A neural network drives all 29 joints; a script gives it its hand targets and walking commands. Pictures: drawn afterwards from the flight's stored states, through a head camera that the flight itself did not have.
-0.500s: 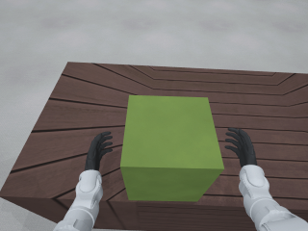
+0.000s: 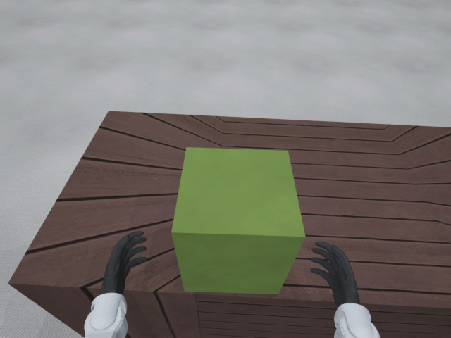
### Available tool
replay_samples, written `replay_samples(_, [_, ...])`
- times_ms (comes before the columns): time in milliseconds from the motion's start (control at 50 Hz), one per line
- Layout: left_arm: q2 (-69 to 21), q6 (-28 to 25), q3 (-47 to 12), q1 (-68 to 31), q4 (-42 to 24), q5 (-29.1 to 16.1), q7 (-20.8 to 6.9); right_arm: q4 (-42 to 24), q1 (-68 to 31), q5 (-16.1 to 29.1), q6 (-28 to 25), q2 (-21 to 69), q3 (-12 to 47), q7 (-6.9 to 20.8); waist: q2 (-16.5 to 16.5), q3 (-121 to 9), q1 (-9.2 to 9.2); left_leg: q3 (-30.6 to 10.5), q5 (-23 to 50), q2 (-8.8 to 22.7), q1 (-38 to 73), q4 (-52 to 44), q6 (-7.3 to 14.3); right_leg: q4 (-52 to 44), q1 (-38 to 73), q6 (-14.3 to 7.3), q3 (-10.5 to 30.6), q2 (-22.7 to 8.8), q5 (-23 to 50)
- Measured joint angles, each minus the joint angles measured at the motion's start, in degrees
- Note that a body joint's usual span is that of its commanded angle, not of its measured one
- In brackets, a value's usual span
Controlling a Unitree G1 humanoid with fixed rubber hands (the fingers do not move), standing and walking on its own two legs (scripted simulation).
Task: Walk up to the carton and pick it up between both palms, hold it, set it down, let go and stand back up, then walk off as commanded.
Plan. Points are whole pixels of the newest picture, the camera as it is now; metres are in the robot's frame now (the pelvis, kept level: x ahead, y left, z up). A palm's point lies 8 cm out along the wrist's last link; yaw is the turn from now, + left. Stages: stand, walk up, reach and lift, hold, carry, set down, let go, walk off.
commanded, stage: set down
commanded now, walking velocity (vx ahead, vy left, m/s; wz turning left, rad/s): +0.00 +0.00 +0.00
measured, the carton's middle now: (234, 223) +0.39 +0.02 -0.03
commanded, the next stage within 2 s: none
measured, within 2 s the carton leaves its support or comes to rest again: neither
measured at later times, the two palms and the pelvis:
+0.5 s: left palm (107, 316) +0.19 +0.23 -0.03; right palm (365, 329) +0.19 -0.20 -0.03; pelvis +0.03 +0.00 +0.01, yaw -1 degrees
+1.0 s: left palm (112, 318) +0.19 +0.22 -0.04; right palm out of the picture +0.18 -0.20 -0.03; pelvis +0.04 +0.01 +0.02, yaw -2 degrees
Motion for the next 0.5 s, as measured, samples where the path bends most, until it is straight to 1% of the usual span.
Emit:
replay_samples(60, [0.0,0.5,-0.1,1.9,-0.6,0.2,-0.5,-1.1,2.4,-0.9,0.3,0.1,-0.1,-0.1,-0.2,0.8,0.14,0.0,0.2,-0.1,1.8,-0.9,0.0,-0.6,1.7,0.0,0.1,0.0,0.0])
replay_samples(120, [-0.1,0.7,-0.1,5.9,-4.5,0.9,-0.9,-4.6,6.6,-1.3,-0.8,0.2,-0.2,0.0,-0.3,1.5,0.32,0.0,0.3,0.0,3.9,-2.1,-0.1,-1.8,3.8,-0.1,0.1,0.1,0.1])
replay_samples(220, [0.5,1.2,-0.4,10.2,-7.6,1.5,-1.4,-8.2,11.9,-1.7,-1.6,0.2,0.0,0.2,-0.7,2.7,0.81,0.2,0.2,0.1,7.1,-3.4,-0.2,-3.1,6.9,-0.1,0.4,0.2,0.1])
replay_samples(260, [0.6,1.3,-0.6,12.5,-9.9,1.6,-1.3,-9.4,14.0,-1.8,-1.8,0.1,-0.1,0.8,-0.8,3.0,0.95,0.3,0.1,0.1,8.4,-4.0,-0.2,-3.7,8.1,-0.1,0.6,0.2,0.1])
replay_samples(340, [0.9,2.4,-1.6,15.3,-11.5,1.6,-1.0,-11.5,17.1,-1.8,-1.1,-0.3,-0.5,1.8,-0.6,3.1,1.65,0.8,-0.2,0.2,10.2,-4.8,-0.1,-4.5,9.7,0.0,1.1,0.3,0.0])
replay_samples(420, [0.7,3.1,-2.0,18.7,-14.6,1.8,-0.2,-13.6,19.4,-1.9,-0.9,-1.0,-0.9,2.6,-0.3,3.5,1.85,1.3,-0.3,0.2,12.5,-5.9,0.0,-5.6,11.9,0.2,1.7,0.4,0.0])
replay_samples(500, [0.3,3.7,-2.6,21.8,-17.3,1.8,-0.1,-14.8,21.3,-1.9,-0.7,-1.5,-1.0,3.1,0.0,3.3,1.35,1.4,-0.5,0.2,14.5,-7.0,0.1,-7.0,14.0,0.3,1.8,0.4,0.1])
